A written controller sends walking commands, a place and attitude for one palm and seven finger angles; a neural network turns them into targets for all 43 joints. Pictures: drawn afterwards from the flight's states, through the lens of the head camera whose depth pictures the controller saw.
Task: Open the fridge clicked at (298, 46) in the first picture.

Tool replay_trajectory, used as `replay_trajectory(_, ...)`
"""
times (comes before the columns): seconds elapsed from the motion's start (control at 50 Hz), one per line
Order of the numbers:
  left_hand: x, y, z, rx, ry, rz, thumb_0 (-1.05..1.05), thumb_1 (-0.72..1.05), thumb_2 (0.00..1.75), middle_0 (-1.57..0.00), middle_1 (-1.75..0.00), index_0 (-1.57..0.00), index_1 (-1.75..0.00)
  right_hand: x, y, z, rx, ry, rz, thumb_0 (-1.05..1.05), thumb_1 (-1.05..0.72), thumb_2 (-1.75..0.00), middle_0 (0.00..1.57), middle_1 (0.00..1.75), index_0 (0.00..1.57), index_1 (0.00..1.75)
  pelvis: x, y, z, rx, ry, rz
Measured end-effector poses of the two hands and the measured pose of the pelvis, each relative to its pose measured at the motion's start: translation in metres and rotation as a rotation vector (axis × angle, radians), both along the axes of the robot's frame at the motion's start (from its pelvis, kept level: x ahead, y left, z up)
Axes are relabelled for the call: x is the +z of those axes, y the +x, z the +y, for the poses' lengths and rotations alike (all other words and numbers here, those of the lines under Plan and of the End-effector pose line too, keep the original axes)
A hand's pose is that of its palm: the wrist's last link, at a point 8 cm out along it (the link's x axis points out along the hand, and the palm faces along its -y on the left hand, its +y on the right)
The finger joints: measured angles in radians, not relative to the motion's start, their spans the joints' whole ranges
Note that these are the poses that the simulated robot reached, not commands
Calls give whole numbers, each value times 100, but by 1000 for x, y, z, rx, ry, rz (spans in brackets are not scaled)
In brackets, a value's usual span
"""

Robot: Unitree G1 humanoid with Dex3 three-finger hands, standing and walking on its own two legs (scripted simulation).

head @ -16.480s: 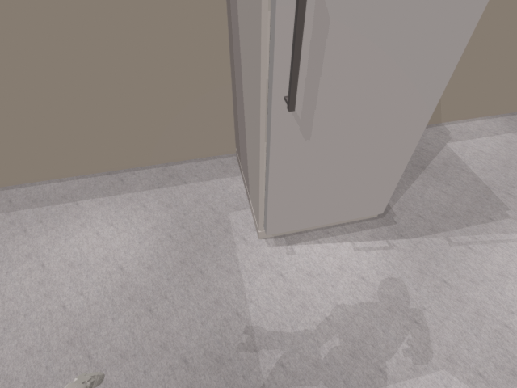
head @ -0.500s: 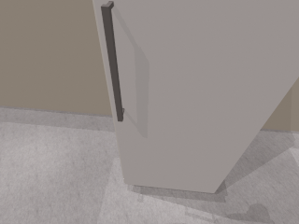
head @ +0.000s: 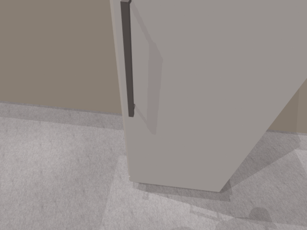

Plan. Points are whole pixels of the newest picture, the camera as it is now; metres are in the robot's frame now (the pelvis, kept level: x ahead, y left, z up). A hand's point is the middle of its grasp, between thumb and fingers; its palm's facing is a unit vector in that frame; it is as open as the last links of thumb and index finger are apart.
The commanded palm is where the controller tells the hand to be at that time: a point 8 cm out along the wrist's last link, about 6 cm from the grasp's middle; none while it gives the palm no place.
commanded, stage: come to a stop and stand still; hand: left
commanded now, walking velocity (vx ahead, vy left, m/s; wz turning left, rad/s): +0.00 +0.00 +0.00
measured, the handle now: (130, 68) +0.51 +0.11 +0.17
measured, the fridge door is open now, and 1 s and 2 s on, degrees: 0 0 0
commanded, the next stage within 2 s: look again from close up in 1.62 s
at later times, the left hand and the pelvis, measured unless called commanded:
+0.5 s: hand out of the picture -0.09 +0.19 -0.18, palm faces +0.06 -0.98 -0.18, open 7.4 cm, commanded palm none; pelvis -0.04 +0.02 +0.00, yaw +0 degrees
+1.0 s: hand out of the picture -0.02 +0.25 -0.16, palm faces +0.00 -0.98 -0.20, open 7.4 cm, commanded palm none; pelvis -0.10 +0.05 +0.01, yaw -2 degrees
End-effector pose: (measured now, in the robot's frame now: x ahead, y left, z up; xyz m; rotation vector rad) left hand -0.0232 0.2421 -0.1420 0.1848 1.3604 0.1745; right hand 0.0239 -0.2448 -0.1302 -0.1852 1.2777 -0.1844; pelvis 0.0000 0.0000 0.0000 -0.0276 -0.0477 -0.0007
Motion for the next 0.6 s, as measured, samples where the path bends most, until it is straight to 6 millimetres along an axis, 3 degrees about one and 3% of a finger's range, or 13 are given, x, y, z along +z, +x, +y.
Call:
replay_trajectory(0.2,-2,-37,-5,26,-25,73,1,91,90,-20,-30,-20,-30,-4,-32,11,-31,12,66,0,-91,-90,20,29,20,30,1,-11,6,2,-1,-4)
replay_trajectory(0.4,-3,-65,-10,51,-49,101,1,91,90,-20,-30,-20,-30,-6,-40,22,-35,24,49,0,-91,-90,20,29,20,30,1,-28,12,2,-3,-8)
replay_trajectory(0.54,-6,-78,-1,71,-53,90,1,91,90,-20,-30,-20,-30,-5,-49,27,-27,12,47,0,-91,-90,20,29,20,30,0,-46,20,6,-5,-11)
replay_trajectory(0.6,-7,-92,5,101,-42,83,1,91,90,-20,-30,-20,-30,-9,-51,27,-8,4,49,0,-91,-90,20,29,20,30,-4,-57,23,16,-3,-15)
